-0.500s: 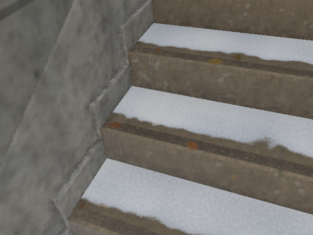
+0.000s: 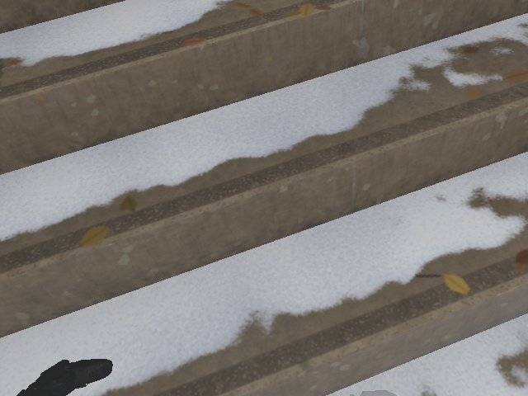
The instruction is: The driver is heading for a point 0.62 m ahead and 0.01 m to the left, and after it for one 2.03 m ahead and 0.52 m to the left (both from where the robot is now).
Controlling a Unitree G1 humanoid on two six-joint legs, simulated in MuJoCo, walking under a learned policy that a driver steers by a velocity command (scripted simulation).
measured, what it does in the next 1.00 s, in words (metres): climbs: right foot 0.17 m higher, then left foot 0.17 m higher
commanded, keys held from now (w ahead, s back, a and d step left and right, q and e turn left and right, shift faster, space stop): w+e+shift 0.28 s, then w+q+shift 0.72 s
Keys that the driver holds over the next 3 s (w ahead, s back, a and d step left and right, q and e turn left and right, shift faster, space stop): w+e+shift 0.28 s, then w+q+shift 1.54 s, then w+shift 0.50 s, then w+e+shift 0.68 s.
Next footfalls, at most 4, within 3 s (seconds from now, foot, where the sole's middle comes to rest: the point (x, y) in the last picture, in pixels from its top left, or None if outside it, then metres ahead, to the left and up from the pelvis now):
0.14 right None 0.27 -0.10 -0.58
0.58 left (316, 282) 0.61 -0.03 -0.41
0.94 right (412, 110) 0.93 -0.26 -0.25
1.36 left None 1.17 0.06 -0.08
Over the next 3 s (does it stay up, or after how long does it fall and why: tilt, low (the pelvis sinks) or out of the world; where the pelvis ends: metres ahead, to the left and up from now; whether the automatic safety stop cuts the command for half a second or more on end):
stays up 1.73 0.79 1.02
